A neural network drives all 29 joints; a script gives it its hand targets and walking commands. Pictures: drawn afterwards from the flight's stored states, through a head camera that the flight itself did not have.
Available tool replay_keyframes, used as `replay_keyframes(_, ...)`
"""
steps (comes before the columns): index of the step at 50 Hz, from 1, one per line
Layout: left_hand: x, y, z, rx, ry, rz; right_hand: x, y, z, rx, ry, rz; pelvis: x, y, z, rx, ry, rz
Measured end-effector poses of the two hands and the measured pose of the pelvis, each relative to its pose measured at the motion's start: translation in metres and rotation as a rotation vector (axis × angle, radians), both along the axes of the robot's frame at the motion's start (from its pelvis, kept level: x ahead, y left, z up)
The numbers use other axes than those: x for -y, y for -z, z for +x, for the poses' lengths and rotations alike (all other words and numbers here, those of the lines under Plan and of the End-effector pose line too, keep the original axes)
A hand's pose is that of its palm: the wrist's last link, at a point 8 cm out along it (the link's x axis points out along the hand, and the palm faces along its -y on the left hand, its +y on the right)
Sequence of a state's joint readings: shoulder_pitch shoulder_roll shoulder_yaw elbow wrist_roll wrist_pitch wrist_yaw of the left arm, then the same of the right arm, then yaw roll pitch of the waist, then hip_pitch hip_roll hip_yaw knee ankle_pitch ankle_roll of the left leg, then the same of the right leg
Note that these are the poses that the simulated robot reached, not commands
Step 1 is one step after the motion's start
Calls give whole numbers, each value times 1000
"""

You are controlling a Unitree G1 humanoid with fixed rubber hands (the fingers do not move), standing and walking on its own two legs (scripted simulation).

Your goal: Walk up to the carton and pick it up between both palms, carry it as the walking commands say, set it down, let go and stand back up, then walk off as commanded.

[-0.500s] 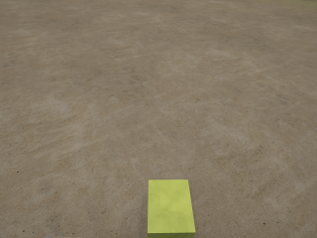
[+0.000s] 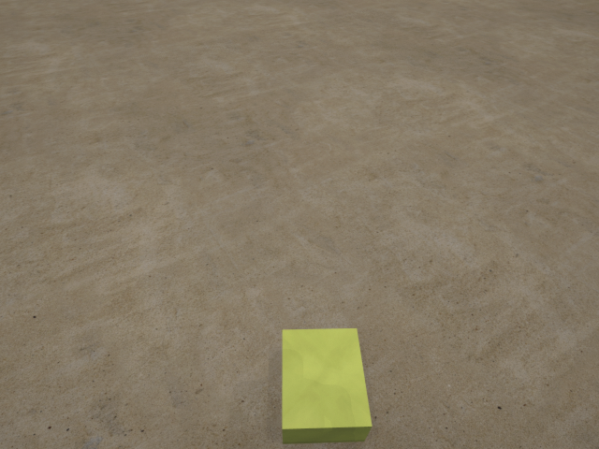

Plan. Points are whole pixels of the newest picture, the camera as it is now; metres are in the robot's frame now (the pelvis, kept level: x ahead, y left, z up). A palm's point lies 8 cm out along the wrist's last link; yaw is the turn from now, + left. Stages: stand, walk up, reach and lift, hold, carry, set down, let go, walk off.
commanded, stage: stand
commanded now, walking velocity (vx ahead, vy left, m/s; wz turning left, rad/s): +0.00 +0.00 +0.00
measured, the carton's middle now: (321, 383) +0.49 -0.07 -0.70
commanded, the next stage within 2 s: walk off in 0.02 s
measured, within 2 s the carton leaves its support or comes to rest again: neither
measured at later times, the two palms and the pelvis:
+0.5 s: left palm out of the picture +0.00 +0.20 -0.16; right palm out of the picture -0.05 -0.26 -0.16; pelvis -0.03 -0.02 -0.02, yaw -9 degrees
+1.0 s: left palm out of the picture +0.01 +0.24 -0.14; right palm out of the picture -0.15 -0.25 -0.12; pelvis -0.13 +0.02 +0.00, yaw -23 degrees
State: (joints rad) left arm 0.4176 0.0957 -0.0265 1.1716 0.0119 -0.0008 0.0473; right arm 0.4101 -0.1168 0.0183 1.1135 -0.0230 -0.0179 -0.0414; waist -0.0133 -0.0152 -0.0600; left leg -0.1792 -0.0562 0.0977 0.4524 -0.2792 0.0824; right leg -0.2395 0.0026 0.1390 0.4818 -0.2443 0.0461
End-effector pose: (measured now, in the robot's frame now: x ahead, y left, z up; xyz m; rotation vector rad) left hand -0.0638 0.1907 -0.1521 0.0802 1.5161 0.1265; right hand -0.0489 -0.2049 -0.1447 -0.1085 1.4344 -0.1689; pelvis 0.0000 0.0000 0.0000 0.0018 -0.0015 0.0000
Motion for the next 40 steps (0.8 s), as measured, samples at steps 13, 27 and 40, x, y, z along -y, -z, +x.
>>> replay_keyframes(13,2,3,18,29,20,3,2,1,-1,-20,17,-10,2,2,1,7,16,3)
replay_keyframes(27,-7,4,73,159,177,128,73,21,3,112,130,-120,31,22,-36,-3,176,21)
replay_keyframes(40,-7,-26,68,214,280,137,95,-13,-18,226,206,-123,33,-2,-91,-43,288,60)
